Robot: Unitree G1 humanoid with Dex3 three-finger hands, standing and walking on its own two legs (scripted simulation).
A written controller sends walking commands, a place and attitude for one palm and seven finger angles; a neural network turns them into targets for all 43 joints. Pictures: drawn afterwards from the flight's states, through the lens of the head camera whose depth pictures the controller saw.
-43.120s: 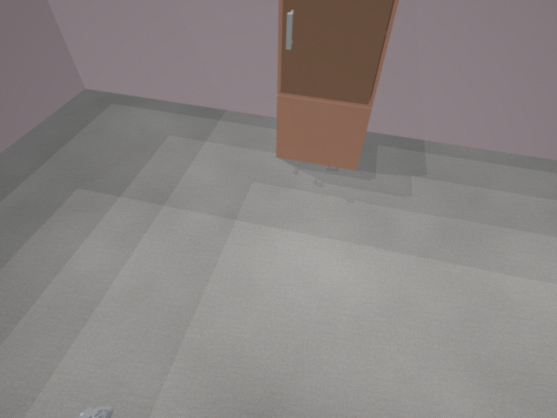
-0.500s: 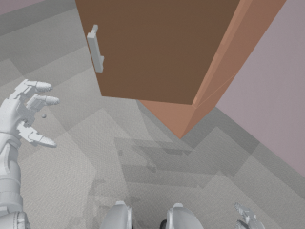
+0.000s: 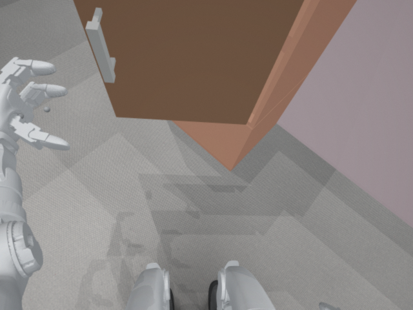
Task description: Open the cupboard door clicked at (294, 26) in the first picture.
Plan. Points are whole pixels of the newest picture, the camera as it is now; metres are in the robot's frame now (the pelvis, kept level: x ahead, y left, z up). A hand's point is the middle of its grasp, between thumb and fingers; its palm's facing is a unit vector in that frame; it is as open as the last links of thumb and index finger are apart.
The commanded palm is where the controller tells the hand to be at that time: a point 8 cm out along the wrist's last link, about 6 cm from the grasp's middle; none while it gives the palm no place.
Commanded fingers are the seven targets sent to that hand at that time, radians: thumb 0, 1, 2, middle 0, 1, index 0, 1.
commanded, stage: move the hooked fingers beside the handle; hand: left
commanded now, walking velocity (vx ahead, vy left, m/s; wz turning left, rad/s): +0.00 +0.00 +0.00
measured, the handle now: (104, 48) +0.62 +0.20 +0.05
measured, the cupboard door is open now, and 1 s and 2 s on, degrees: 43 43 43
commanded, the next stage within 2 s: slide the fingers in behind the handle in 1.42 s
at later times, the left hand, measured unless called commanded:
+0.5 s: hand (64, 68) +0.55 +0.26 +0.06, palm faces -0.02 -1.00 -0.01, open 14.0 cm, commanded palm +0.56 +0.29 +0.05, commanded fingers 0.00 -0.50 0.30 -0.30 -1.20 -0.30 -1.20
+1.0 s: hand (65, 59) +0.59 +0.27 +0.05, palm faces -0.02 -1.00 -0.01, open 14.0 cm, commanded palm +0.58 +0.28 +0.05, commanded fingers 0.00 -0.50 0.30 -0.30 -1.20 -0.30 -1.20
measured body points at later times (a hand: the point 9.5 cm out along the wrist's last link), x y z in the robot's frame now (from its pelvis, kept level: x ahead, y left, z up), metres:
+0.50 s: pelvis +0.00 +0.00 -0.02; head +0.19 +0.05 +0.39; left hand +0.55 +0.32 +0.06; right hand -0.02 -0.27 -0.11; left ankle +0.02 +0.08 -0.64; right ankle +0.03 -0.12 -0.64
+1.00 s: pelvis +0.01 +0.01 -0.01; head +0.23 +0.06 +0.38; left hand +0.58 +0.32 +0.05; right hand -0.04 -0.24 -0.10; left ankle +0.02 +0.08 -0.64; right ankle +0.03 -0.12 -0.64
